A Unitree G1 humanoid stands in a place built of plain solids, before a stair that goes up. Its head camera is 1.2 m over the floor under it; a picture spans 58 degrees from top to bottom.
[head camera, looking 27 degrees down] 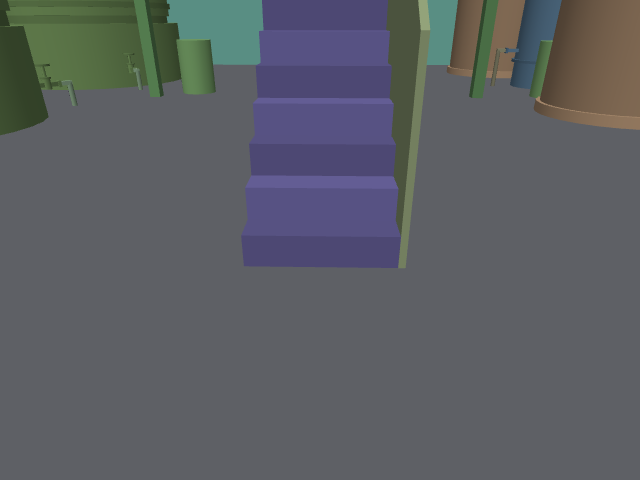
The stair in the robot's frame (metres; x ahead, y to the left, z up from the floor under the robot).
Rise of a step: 0.19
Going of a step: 0.21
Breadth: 0.88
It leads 1 degrees to the right of straight ahead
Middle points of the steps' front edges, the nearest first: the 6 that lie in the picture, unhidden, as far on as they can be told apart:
2.03 -0.02 0.19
2.24 -0.03 0.38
2.45 -0.03 0.57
2.65 -0.04 0.76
2.86 -0.04 0.95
3.07 -0.05 1.13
